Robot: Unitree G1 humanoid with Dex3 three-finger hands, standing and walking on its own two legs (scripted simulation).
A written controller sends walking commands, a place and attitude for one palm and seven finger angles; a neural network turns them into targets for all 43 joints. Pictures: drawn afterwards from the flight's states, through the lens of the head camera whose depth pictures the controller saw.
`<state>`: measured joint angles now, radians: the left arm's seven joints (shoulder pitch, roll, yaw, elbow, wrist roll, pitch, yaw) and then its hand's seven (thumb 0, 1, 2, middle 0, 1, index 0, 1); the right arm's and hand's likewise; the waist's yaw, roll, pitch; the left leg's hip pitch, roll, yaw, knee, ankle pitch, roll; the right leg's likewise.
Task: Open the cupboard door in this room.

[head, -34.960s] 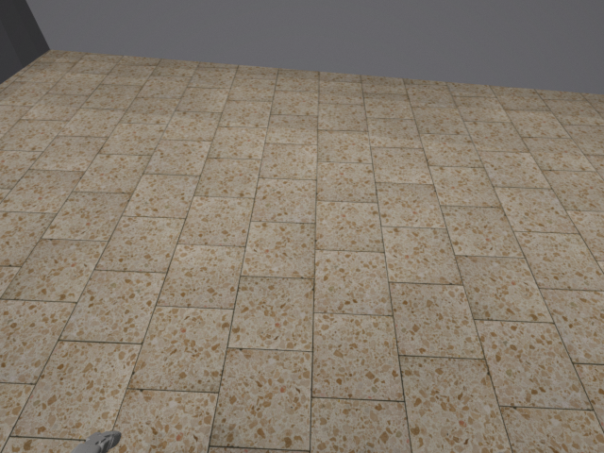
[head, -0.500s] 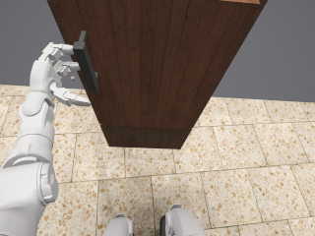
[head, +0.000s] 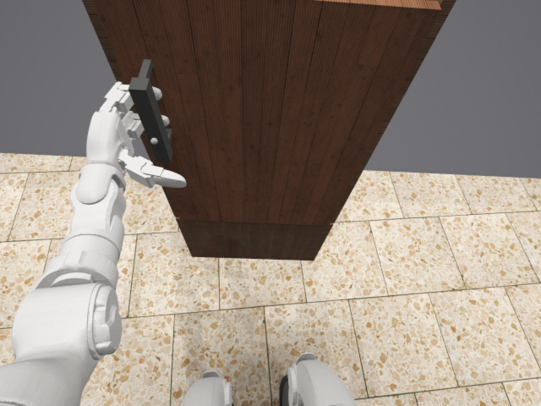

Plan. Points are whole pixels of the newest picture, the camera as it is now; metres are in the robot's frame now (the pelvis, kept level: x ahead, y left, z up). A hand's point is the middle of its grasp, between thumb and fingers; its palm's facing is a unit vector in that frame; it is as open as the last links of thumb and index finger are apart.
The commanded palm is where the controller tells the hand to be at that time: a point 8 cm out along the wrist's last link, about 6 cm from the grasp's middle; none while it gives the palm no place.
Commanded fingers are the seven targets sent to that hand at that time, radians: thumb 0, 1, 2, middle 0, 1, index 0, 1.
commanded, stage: slide the fingers in behind the handle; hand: left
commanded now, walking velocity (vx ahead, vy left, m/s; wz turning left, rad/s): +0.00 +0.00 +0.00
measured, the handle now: (156, 115) +0.53 +0.14 +0.07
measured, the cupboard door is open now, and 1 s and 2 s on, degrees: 0 0 30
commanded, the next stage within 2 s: close the thumb around the handle in 0.28 s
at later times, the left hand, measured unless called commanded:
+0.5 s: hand (154, 139) +0.49 +0.14 +0.07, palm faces -0.07 -1.00 -0.02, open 13.4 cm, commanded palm +0.47 +0.19 +0.07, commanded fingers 0.00 -0.11 0.47 -0.33 -1.24 -0.33 -1.24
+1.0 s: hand (163, 142) +0.48 +0.13 +0.07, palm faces -0.12 -0.99 -0.01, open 6.0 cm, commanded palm +0.46 +0.19 +0.07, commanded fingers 0.00 0.90 0.90 -0.40 -1.35 -0.40 -1.35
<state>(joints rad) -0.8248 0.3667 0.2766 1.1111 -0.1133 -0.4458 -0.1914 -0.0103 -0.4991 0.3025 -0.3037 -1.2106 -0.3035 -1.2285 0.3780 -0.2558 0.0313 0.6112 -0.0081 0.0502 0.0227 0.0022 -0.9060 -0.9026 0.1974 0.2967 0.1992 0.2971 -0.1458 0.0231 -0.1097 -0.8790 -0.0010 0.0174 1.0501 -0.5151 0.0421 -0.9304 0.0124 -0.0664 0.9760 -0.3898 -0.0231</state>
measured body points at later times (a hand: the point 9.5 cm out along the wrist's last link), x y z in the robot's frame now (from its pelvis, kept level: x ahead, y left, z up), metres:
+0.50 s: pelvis +0.00 -0.01 +0.00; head +0.12 +0.00 +0.43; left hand +0.49 +0.20 +0.07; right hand +0.02 -0.27 -0.11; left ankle -0.01 +0.09 -0.67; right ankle +0.04 -0.11 -0.67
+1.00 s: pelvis +0.00 -0.01 +0.00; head +0.11 +0.00 +0.44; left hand +0.48 +0.18 +0.07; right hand +0.02 -0.27 -0.11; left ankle -0.01 +0.09 -0.67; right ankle +0.04 -0.11 -0.67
